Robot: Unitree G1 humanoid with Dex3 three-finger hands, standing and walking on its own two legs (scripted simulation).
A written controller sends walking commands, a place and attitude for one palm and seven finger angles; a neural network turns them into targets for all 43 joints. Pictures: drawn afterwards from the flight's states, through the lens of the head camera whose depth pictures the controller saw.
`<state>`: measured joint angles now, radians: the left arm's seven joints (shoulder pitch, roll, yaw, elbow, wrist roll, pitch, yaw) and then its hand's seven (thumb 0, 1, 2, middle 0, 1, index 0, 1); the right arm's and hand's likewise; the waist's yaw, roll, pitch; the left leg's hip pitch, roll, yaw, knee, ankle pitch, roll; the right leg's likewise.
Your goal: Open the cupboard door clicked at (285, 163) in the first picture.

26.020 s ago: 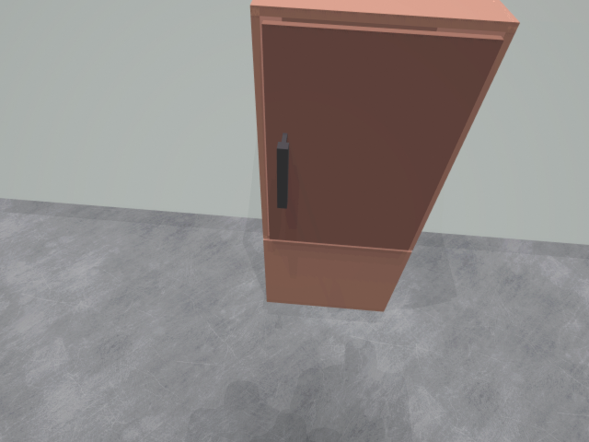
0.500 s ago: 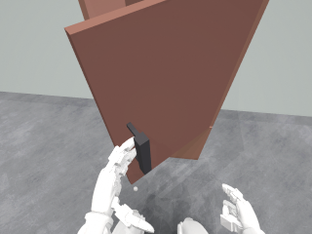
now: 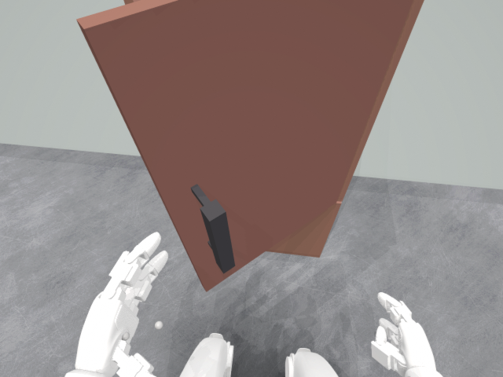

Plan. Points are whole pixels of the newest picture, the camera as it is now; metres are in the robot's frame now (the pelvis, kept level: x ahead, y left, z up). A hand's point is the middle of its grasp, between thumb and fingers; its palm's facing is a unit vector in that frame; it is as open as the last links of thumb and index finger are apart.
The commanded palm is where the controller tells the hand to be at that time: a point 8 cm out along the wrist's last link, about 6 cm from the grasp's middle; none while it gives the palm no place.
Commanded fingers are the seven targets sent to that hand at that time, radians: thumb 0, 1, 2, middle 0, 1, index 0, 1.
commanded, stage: draw the hand back to the body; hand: left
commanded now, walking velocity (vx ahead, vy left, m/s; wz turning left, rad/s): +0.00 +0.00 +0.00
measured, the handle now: (213, 231) +0.32 +0.08 +0.06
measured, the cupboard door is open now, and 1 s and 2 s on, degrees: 43 43 43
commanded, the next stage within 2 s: step back with the hand held close in 1.62 s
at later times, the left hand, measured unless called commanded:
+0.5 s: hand (88, 314) +0.18 +0.19 +0.13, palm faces -0.10 -0.99 -0.05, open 16.3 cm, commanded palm +0.16 +0.25 +0.15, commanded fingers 0.00 -0.36 0.36 -0.16 -0.30 -0.16 -0.30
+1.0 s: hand out of the picture +0.22 +0.27 +0.22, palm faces +0.31 -0.86 -0.40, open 12.0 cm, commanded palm +0.18 +0.32 +0.25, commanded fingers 0.00 0.51 0.74 -0.19 -0.30 -0.19 -0.30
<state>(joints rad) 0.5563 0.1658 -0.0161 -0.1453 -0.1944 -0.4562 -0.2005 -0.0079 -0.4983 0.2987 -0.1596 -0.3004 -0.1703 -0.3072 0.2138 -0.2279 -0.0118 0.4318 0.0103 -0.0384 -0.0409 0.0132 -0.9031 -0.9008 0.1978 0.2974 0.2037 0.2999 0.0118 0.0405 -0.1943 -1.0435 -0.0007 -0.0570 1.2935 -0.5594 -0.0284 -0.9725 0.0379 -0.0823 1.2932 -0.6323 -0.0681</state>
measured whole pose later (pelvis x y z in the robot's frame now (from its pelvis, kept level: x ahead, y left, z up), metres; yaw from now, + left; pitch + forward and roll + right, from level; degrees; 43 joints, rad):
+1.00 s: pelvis +0.04 +0.05 +0.10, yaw -1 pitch +2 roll -1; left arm 0.60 0.33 0.18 -0.48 -0.04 0.00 0.14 0.00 0.18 0.59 -0.18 -0.30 -0.18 -0.30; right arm 0.27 -0.22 0.07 0.51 0.03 -0.08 -0.10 0.01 -0.90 -0.90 0.20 0.30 0.21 0.30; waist 0.05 0.07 -0.10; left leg -0.36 -0.03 0.00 0.70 -0.37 0.05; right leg -0.28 0.00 -0.01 0.64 -0.40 0.01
